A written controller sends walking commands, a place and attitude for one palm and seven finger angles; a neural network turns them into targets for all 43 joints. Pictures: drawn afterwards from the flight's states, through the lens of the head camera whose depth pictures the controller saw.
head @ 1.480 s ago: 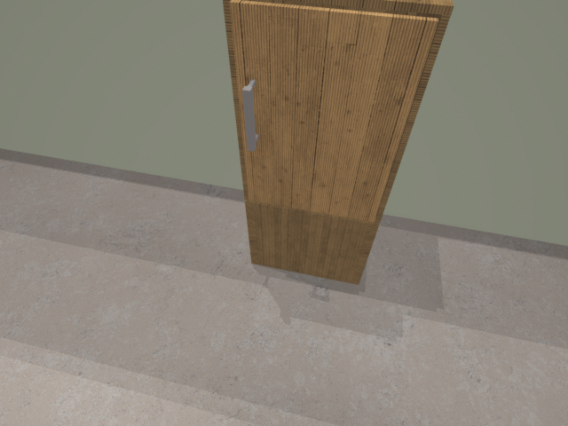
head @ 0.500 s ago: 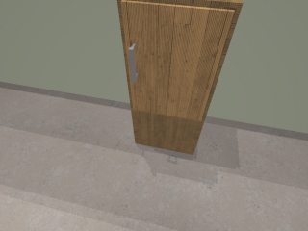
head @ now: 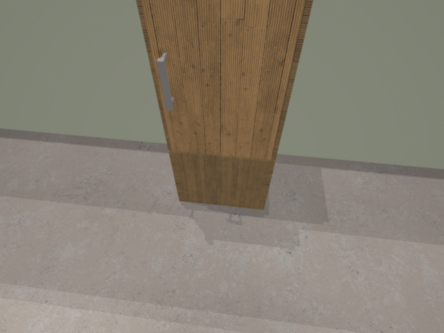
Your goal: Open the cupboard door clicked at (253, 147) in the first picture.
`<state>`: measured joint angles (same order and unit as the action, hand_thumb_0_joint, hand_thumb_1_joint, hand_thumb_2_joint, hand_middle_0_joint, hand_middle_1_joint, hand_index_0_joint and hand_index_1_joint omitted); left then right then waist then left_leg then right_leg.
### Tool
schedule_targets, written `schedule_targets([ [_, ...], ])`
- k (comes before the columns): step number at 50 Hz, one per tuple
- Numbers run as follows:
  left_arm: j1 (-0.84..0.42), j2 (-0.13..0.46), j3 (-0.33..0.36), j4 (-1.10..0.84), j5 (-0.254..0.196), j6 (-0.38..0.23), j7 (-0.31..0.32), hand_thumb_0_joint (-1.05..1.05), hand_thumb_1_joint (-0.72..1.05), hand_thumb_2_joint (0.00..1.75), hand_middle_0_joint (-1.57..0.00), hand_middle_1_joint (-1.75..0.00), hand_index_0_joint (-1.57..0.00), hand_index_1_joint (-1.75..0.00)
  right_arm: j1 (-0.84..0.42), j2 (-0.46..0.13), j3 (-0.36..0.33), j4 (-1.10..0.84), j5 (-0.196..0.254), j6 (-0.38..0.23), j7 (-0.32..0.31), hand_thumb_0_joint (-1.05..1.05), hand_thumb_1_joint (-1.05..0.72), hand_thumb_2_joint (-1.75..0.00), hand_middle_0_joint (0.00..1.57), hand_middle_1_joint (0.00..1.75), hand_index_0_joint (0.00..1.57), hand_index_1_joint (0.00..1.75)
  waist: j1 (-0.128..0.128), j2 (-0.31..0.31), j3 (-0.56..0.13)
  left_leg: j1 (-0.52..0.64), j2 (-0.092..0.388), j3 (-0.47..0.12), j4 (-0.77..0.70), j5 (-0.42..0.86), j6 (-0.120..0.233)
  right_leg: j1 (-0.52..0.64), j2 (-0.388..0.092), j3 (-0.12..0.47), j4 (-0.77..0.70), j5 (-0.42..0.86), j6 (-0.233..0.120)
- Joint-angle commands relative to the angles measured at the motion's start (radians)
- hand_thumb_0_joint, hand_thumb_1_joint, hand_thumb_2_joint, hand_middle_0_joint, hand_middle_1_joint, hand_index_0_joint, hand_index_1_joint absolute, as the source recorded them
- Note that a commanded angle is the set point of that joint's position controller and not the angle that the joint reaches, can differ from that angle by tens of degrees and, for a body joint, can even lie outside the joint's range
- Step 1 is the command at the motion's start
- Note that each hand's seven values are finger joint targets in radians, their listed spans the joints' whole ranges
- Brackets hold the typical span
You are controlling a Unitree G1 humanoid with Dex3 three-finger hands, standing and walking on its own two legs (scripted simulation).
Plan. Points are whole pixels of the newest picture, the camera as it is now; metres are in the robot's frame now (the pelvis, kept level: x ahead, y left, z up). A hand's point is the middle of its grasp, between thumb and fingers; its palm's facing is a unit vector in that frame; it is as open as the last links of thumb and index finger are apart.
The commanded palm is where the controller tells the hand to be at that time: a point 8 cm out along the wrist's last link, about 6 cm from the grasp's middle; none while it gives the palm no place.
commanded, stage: take the last steps up to it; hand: left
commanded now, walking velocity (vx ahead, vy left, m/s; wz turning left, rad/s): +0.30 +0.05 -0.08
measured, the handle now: (167, 82) +0.80 +0.22 +0.00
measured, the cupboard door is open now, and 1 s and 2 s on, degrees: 0 0 0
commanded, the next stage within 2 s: come to a stop and stand still in 0.66 s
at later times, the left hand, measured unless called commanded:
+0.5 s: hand out of the picture +0.07 +0.16 -0.16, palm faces +0.08 -0.98 -0.21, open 7.4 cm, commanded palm none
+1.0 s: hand (143, 272) +0.28 +0.21 -0.18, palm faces +0.01 -0.97 -0.23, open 7.4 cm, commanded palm none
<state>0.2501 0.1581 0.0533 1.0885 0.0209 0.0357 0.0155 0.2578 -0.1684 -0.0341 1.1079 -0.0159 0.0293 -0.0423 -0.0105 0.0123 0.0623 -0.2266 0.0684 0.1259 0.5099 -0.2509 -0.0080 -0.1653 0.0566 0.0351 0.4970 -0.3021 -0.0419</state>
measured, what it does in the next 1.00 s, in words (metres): walks ahead: left foot, then right foot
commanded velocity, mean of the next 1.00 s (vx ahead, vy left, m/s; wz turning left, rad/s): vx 0.10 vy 0.02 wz -0.03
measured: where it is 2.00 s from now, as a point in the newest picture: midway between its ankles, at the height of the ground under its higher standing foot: outside the picture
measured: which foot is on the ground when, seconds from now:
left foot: down 0.00-0.34, up 0.36-0.72, down 0.74-1.00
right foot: down 0.00-0.74, up 0.76-0.96, down 0.98-1.00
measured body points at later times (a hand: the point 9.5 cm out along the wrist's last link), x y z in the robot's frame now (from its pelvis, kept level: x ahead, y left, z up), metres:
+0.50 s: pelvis +0.09 +0.00 +0.00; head +0.11 -0.02 +0.45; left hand +0.06 +0.22 -0.14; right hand +0.05 -0.22 -0.16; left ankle +0.07 +0.13 -0.67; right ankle +0.03 -0.08 -0.74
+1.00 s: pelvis +0.23 +0.02 -0.01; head +0.26 +0.02 +0.44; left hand +0.28 +0.26 -0.16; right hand +0.29 -0.21 -0.17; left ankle +0.28 +0.14 -0.74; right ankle +0.27 -0.09 -0.74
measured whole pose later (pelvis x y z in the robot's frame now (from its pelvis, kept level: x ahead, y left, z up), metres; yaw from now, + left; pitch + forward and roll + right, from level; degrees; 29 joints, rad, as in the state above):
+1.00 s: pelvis +0.23 +0.02 -0.01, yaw -3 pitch -2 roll +2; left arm 0.23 0.17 0.06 1.00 0.03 0.01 0.02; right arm 0.15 -0.16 -0.03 1.04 -0.01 0.01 -0.04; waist 0.02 -0.02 0.10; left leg -0.31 0.04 0.13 0.60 -0.26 0.01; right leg -0.35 -0.04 -0.02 0.65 -0.25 -0.01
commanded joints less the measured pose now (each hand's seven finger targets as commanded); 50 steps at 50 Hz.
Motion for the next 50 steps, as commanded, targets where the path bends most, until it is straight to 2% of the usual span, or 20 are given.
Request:
schedule_targets([
  [1,0.07,0.134,0.02,-0.039,0.002,-0.022,0.007,0.0,0.9,0.9,-0.2,-0.3,-0.2,-0.3,0.07,-0.09,-0.014,-0.035,-0.007,-0.017,0.005,0.0,-0.9,-0.9,0.2,0.3,0.2,0.3,0.007,-0.036,-0.002,0.038,0.036,-0.076,-0.071,-0.158,0.022,-0.115,-0.142,0.171,-0.181,-0.178,-0.055],
  [6,0.073,0.118,0.022,-0.045,0.006,-0.027,-0.006,0.0,0.9,0.9,-0.2,-0.3,-0.2,-0.3,0.108,-0.097,-0.016,-0.024,-0.015,-0.029,0.018,0.0,-0.9,-0.9,0.2,0.3,0.2,0.3,0.005,0.011,0.112,0.002,0.053,-0.127,-0.149,-0.32,0.05,-0.216,-0.104,0.143,-0.144,-0.34,-0.062],
  [11,0.034,0.046,0.001,-0.07,0.008,-0.048,-0.018,0.0,0.9,0.9,-0.2,-0.3,-0.2,-0.3,0.24,-0.162,-0.034,0.006,-0.015,-0.051,0.018,0.0,-0.9,-0.9,0.2,0.3,0.2,0.3,-0.032,0.155,0.071,0.148,0.276,-0.395,-0.35,-0.412,0.197,-0.342,-0.045,-0.083,0.261,-0.152,-0.021],
  [13,0.005,0.043,0.001,-0.085,0.006,-0.056,-0.021,0.0,0.9,0.9,-0.2,-0.3,-0.2,-0.3,0.237,-0.148,-0.027,0.003,-0.017,-0.059,0.021,0.0,-0.9,-0.9,0.2,0.3,0.2,0.3,-0.03,0.119,0.08,0.121,0.277,-0.355,-0.332,-0.272,0.208,-0.324,-0.081,-0.077,0.258,-0.172,-0.018],
  [15,0.106,0.033,0.006,-0.053,0.004,-0.065,-0.024,0.0,0.9,0.9,-0.2,-0.3,-0.2,-0.3,0.16,-0.139,-0.017,-0.011,-0.011,-0.058,0.019,0.0,-0.9,-0.9,0.2,0.3,0.2,0.3,0.037,0.048,0.039,-0.001,0.199,-0.197,-0.213,-0.167,0.148,-0.075,-0.078,-0.103,0.025,-0.056,-0.014],
  [16,0.208,0.058,0.016,-0.021,0.003,-0.075,-0.02,0.0,0.9,0.9,-0.2,-0.3,-0.2,-0.3,0.11,-0.112,-0.011,-0.027,-0.002,-0.061,0.018,0.0,-0.9,-0.9,0.2,0.3,0.2,0.3,0.086,-0.075,0.011,-0.102,0.093,-0.091,-0.042,-0.12,0.096,0.092,-0.099,-0.023,-0.113,0.007,-0.028],
  [17,0.31,0.151,0.037,0.015,0.008,-0.084,-0.006,0.0,0.9,0.9,-0.2,-0.3,-0.2,-0.3,0.073,-0.052,0.0,-0.065,0.011,-0.064,0.02,0.0,-0.9,-0.9,0.2,0.3,0.2,0.3,0.112,-0.316,0.018,-0.343,-0.039,0.023,0.206,-0.195,0.038,0.244,-0.308,0.297,-0.246,-0.013,-0.099],
  [18,0.373,0.185,0.043,0.033,0.0,-0.084,0.005,0.0,0.9,0.9,-0.2,-0.3,-0.2,-0.3,0.022,-0.076,-0.005,-0.092,0.0,-0.062,0.026,0.0,-0.9,-0.9,0.2,0.3,0.2,0.3,0.128,-0.281,0.048,-0.428,-0.043,-0.016,0.409,-0.329,0.026,0.232,-0.45,0.458,-0.313,0.034,-0.17],
  [19,0.328,0.181,0.04,0.02,-0.002,-0.082,0.01,0.0,0.9,0.9,-0.2,-0.3,-0.2,-0.3,0.032,-0.075,-0.016,-0.083,-0.004,-0.061,0.03,0.0,-0.9,-0.9,0.2,0.3,0.2,0.3,0.097,-0.177,0.069,-0.451,-0.015,-0.077,0.515,-0.309,0.025,0.182,-0.459,0.439,-0.317,-0.046,-0.23],
  [23,0.216,0.082,0.024,-0.013,0.004,-0.097,0.015,0.0,0.9,0.9,-0.2,-0.3,-0.2,-0.3,0.015,-0.021,-0.015,-0.074,-0.008,-0.05,0.045,0.0,-0.9,-0.9,0.2,0.3,0.2,0.3,0.031,-0.085,0.141,-0.445,0.036,-0.103,0.52,-0.099,0.007,0.064,-0.366,0.215,-0.331,0.139,-0.189],
  [31,0.26,0.101,0.02,0.036,0.004,-0.111,0.017,0.0,0.9,0.9,-0.2,-0.3,-0.2,-0.3,-0.083,-0.002,0.0,-0.119,0.003,-0.066,0.06,0.0,-0.9,-0.9,0.2,0.3,0.2,0.3,0.034,-0.164,0.016,-0.289,-0.02,-0.002,0.174,0.033,0.014,0.207,-0.285,-0.005,-0.188,0.731,-0.112],
  [33,0.223,0.105,0.024,0.033,0.0,-0.109,0.019,0.0,0.9,0.9,-0.2,-0.3,-0.2,-0.3,-0.012,-0.024,0.0,-0.098,-0.002,-0.071,0.05,0.0,-0.9,-0.9,0.2,0.3,0.2,0.3,-0.014,-0.152,0.0,-0.112,-0.06,0.021,0.076,0.103,0.033,0.139,-0.258,-0.049,-0.094,0.814,-0.08],
  [35,0.237,0.086,0.019,0.029,-0.006,-0.101,0.018,0.0,0.9,0.9,-0.2,-0.3,-0.2,-0.3,0.191,-0.107,-0.016,-0.034,-0.013,-0.079,0.031,0.0,-0.9,-0.9,0.2,0.3,0.2,0.3,-0.089,-0.037,-0.127,0.245,0.001,-0.045,0.011,0.32,0.071,-0.026,-0.193,-0.085,0.177,0.589,-0.035],
  [36,0.287,0.041,0.011,0.019,-0.012,-0.096,0.016,0.0,0.9,0.9,-0.2,-0.3,-0.2,-0.3,0.269,-0.202,-0.034,-0.022,-0.022,-0.084,0.021,0.0,-0.9,-0.9,0.2,0.3,0.2,0.3,-0.095,0.164,-0.237,0.447,0.235,-0.327,0.021,0.503,0.174,-0.242,-0.083,-0.134,0.415,0.112,0.004],
  [37,0.26,0.025,-0.001,-0.006,-0.014,-0.095,0.014,0.0,0.9,0.9,-0.2,-0.3,-0.2,-0.3,0.317,-0.228,-0.04,-0.017,-0.015,-0.074,0.013,0.0,-0.9,-0.9,0.2,0.3,0.2,0.3,-0.108,0.236,-0.268,0.432,0.374,-0.5,-0.127,0.536,0.279,-0.303,-0.024,-0.11,0.675,-0.333,0.003],
  [38,0.214,0.022,0.0,-0.037,-0.002,-0.087,0.018,0.0,0.9,0.9,-0.2,-0.3,-0.2,-0.3,0.24,-0.228,-0.036,-0.036,-0.012,-0.065,0.015,0.0,-0.9,-0.9,0.2,0.3,0.2,0.3,-0.081,0.143,-0.152,0.263,0.397,-0.486,-0.191,0.329,0.303,-0.329,-0.066,-0.053,0.76,-0.344,-0.013],
  [40,0.143,-0.003,-0.007,-0.03,-0.001,-0.069,0.02,0.0,0.9,0.9,-0.2,-0.3,-0.2,-0.3,0.071,-0.121,-0.001,-0.076,-0.011,-0.073,0.001,0.0,-0.9,-0.9,0.2,0.3,0.2,0.3,-0.014,0.119,0.007,0.0,0.316,-0.356,-0.213,0.51,0.23,-0.299,-0.151,-0.003,0.643,-0.201,0.02],
  [43,0.203,0.004,-0.008,-0.013,-0.009,-0.029,0.013,0.0,0.9,0.9,-0.2,-0.3,-0.2,-0.3,-0.053,-0.111,0.013,-0.091,-0.007,-0.068,-0.016,0.0,-0.9,-0.9,0.2,0.3,0.2,0.3,0.039,0.141,-0.041,-0.042,0.238,-0.185,-0.167,0.624,0.171,-0.111,-0.139,-0.035,0.299,-0.181,0.05],
  [47,0.232,0.067,0.016,-0.031,0.015,-0.009,0.011,0.0,0.9,0.9,-0.2,-0.3,-0.2,-0.3,-0.081,-0.141,-0.026,-0.11,0.005,-0.023,-0.009,0.0,-0.9,-0.9,0.2,0.3,0.2,0.3,0.062,0.018,-0.049,-0.149,0.176,-0.155,-0.086,0.26,0.117,-0.017,-0.099,-0.049,0.093,0.146,0.03],
  [50,0.084,0.197,0.036,-0.112,0.025,-0.011,0.006,0.0,0.9,0.9,-0.2,-0.3,-0.2,-0.3,-0.03,-0.073,-0.032,-0.12,0.009,0.005,0.015,0.0,-0.9,-0.9,0.2,0.3,0.2,0.3,0.016,-0.213,-0.02,-0.122,-0.066,-0.023,0.205,-0.146,0.009,-0.189,-0.345,0.217,-0.15,0.278,-0.106],
])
